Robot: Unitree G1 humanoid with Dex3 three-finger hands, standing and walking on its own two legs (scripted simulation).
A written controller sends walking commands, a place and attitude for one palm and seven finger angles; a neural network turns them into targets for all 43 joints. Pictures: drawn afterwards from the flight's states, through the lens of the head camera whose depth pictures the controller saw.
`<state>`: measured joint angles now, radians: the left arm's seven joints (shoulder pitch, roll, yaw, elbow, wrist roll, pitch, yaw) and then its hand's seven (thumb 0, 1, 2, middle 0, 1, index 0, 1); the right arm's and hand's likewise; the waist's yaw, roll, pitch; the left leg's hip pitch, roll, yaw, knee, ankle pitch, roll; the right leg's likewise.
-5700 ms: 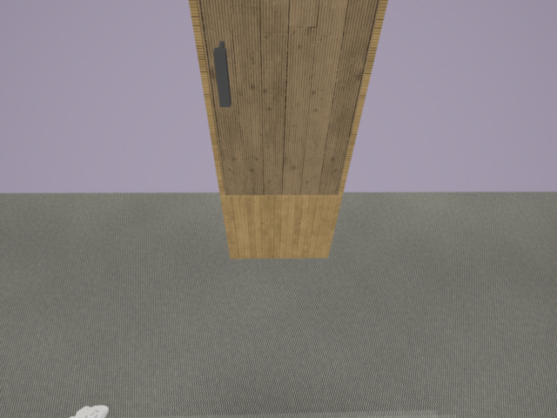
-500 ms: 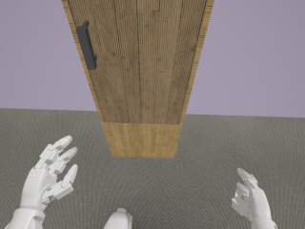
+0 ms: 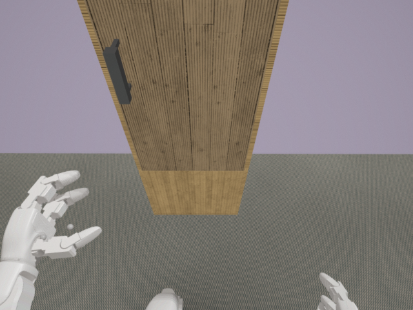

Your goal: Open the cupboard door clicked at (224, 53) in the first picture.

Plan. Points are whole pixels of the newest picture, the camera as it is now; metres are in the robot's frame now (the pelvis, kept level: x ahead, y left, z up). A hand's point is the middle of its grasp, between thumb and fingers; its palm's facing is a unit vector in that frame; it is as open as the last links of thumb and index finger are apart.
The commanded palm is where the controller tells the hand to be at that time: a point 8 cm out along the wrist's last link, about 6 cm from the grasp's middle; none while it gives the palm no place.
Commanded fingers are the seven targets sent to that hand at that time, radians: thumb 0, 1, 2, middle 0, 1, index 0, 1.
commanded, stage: raise the hand with hooked fingers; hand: left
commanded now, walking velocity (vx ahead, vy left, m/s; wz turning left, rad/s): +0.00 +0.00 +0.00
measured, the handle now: (120, 72) +0.58 +0.24 +0.14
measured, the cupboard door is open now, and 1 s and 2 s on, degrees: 0 0 0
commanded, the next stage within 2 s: move the hooked fingers beside the handle in 1.24 s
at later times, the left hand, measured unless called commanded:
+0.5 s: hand (30, 198) +0.26 +0.29 +0.13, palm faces +0.10 -0.99 -0.04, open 13.8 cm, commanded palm +0.23 +0.34 +0.14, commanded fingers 0.00 -0.50 0.30 -0.30 -1.20 -0.30 -1.20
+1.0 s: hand (29, 178) +0.28 +0.29 +0.16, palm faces +0.08 -1.00 -0.02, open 14.0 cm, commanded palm +0.25 +0.33 +0.17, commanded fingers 0.00 -0.50 0.30 -0.30 -1.20 -0.30 -1.20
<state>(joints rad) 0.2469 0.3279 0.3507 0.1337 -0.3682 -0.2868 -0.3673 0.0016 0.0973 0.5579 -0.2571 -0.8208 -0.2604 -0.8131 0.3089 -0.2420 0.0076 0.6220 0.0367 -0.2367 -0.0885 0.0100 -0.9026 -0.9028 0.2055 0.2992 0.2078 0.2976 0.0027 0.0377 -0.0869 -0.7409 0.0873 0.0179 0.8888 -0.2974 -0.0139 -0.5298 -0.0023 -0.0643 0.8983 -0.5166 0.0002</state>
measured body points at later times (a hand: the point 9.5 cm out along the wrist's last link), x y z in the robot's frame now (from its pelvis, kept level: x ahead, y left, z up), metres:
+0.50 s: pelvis +0.00 +0.02 +0.02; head +0.01 +0.03 +0.47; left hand +0.25 +0.35 +0.13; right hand +0.20 -0.19 -0.04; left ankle +0.08 +0.13 -0.69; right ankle -0.04 -0.12 -0.69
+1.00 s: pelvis -0.01 +0.01 +0.03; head -0.01 +0.01 +0.48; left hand +0.27 +0.34 +0.16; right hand +0.16 -0.24 -0.04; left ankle +0.08 +0.13 -0.69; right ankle -0.04 -0.12 -0.69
